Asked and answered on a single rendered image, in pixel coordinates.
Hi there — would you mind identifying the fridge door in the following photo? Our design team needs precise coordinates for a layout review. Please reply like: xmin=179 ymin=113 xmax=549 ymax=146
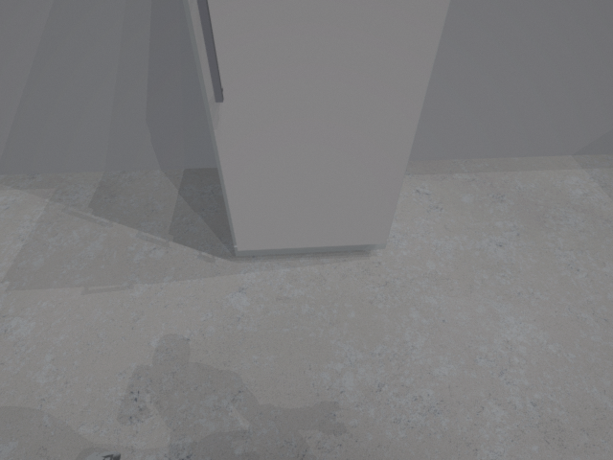
xmin=188 ymin=0 xmax=450 ymax=251

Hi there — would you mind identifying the handle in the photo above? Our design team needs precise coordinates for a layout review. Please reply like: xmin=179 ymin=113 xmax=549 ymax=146
xmin=197 ymin=0 xmax=223 ymax=103

